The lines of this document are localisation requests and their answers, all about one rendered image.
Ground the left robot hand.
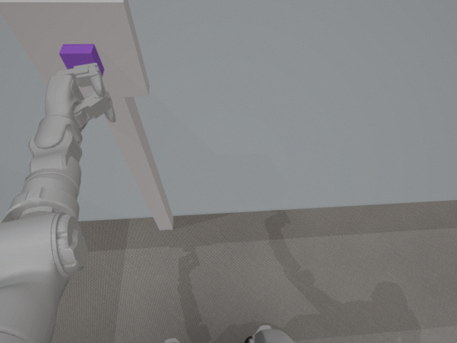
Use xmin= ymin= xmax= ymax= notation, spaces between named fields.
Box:
xmin=45 ymin=63 xmax=116 ymax=132

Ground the left robot upper arm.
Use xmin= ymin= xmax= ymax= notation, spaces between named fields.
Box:
xmin=0 ymin=212 xmax=88 ymax=343

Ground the right robot shin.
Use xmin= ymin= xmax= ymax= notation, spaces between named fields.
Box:
xmin=254 ymin=325 xmax=271 ymax=336

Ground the robot left forearm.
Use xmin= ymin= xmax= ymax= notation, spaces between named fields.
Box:
xmin=0 ymin=116 xmax=82 ymax=223

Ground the panel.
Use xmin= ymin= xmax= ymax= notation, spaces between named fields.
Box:
xmin=0 ymin=0 xmax=174 ymax=231

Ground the button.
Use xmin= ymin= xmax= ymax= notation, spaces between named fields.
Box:
xmin=59 ymin=44 xmax=104 ymax=76

